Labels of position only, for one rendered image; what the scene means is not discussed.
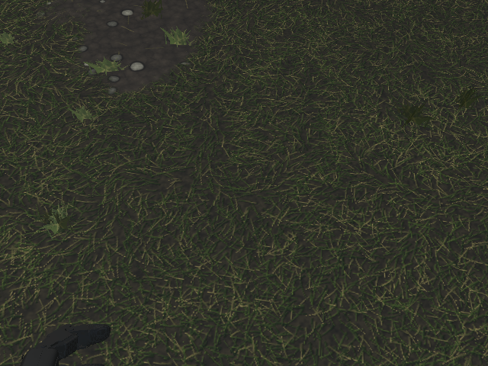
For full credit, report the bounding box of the robot left hand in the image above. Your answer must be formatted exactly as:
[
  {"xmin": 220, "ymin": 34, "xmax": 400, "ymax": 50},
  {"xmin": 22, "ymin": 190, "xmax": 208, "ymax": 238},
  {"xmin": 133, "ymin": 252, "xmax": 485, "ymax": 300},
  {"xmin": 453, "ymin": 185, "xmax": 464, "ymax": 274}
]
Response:
[{"xmin": 20, "ymin": 324, "xmax": 111, "ymax": 366}]

